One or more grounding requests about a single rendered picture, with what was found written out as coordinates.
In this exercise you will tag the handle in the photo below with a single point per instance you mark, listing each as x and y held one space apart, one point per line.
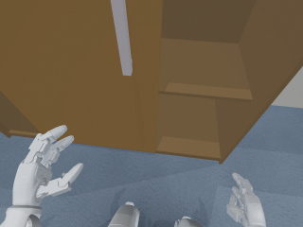
122 36

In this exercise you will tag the wardrobe door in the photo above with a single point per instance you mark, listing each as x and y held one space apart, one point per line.
12 118
60 65

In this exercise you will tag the left robot thigh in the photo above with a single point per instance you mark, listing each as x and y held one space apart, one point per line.
126 216

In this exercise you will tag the robot left hand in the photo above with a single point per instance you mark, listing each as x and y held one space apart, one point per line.
27 187

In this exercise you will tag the robot left forearm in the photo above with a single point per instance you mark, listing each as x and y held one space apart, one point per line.
23 216

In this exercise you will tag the left robot shin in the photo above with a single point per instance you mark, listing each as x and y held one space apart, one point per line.
129 203

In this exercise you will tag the robot right hand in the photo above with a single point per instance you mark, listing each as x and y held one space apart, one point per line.
250 211

